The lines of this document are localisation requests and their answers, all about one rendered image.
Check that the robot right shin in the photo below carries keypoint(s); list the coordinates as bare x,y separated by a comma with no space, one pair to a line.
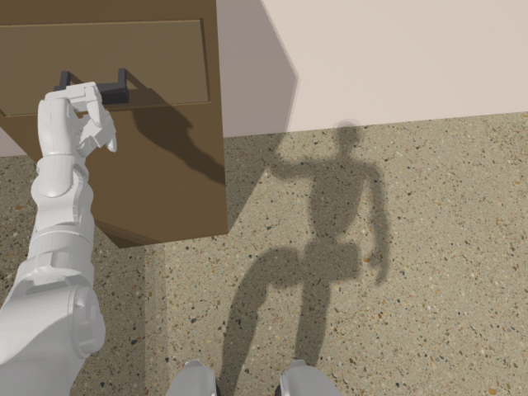
296,363

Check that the robot left upper arm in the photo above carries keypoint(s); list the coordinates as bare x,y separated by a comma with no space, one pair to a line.
45,339

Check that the drawer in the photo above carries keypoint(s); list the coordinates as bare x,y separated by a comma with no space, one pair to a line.
163,59

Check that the left robot hand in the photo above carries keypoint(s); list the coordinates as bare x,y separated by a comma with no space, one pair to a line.
59,127

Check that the robot shin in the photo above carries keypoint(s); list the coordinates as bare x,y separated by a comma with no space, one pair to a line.
296,363
193,363

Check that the handle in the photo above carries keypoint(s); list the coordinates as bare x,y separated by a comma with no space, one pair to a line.
111,93

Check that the left robot forearm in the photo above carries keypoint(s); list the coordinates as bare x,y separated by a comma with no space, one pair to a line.
62,240

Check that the robot left shin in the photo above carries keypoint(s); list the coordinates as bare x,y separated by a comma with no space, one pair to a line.
193,363

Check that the cabinet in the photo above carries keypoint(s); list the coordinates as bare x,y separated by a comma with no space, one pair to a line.
166,180

